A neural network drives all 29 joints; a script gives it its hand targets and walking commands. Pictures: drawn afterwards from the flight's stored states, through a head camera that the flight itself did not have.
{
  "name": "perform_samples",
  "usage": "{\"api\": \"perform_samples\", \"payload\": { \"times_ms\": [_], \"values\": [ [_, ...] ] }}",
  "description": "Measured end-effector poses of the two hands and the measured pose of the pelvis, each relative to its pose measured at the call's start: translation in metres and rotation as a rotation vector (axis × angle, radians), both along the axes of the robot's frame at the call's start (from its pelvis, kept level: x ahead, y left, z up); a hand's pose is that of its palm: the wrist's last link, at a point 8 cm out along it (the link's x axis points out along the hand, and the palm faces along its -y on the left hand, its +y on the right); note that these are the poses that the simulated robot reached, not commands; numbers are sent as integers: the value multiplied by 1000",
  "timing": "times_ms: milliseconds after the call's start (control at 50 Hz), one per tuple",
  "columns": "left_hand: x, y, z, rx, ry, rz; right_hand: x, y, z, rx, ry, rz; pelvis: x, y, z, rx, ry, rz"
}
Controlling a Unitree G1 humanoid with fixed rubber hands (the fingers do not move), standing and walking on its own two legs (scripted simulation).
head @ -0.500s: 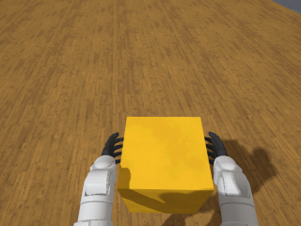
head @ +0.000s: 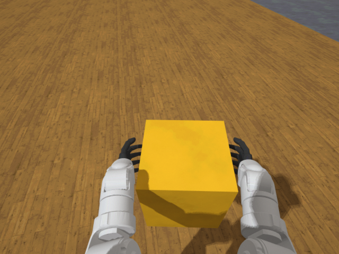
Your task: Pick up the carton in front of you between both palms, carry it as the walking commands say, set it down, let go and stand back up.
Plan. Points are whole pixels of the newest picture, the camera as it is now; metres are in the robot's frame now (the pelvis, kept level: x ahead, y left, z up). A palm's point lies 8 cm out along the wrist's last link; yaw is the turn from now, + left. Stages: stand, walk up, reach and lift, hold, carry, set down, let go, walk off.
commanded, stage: set down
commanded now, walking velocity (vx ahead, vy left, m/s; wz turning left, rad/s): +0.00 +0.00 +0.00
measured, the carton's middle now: (183, 176) +0.33 +0.00 -0.02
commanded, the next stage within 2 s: none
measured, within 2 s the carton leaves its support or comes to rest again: neither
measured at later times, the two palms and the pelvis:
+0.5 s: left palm (138, 186) +0.38 +0.15 -0.16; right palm (224, 184) +0.39 -0.15 -0.15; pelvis -0.01 -0.02 -0.08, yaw -1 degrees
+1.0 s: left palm (138, 194) +0.42 +0.17 -0.29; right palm (211, 190) +0.44 -0.13 -0.28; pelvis -0.02 -0.01 -0.20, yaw -1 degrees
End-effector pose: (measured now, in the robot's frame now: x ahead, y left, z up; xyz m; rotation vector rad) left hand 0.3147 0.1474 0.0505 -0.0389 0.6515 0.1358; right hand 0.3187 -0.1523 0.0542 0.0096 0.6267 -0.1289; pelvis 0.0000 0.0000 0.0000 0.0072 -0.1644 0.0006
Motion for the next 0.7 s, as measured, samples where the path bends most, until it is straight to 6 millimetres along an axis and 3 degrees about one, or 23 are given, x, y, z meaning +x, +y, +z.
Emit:
{"api": "perform_samples", "payload": {
  "times_ms": [80,160,240,320,460,700],
  "values": [
    [15,-3,-7,-4,8,3,15,-3,-7,2,8,0,-4,0,-5,2,23,-9],
    [29,-4,-27,5,30,-5,29,-4,-26,-11,30,4,-6,-2,-11,2,87,-10],
    [37,-5,-65,25,52,-14,39,-5,-63,-34,53,23,-9,-6,-18,3,198,-11],
    [41,-3,-113,54,55,-20,47,-3,-113,-39,55,40,-12,-12,-30,3,334,-11],
    [54,0,-194,44,18,5,65,1,-193,-16,20,33,-14,-22,-67,-2,594,-9],
    [83,9,-251,0,7,44,97,9,-249,25,10,9,-7,-24,-124,-4,826,-11]
  ]
}}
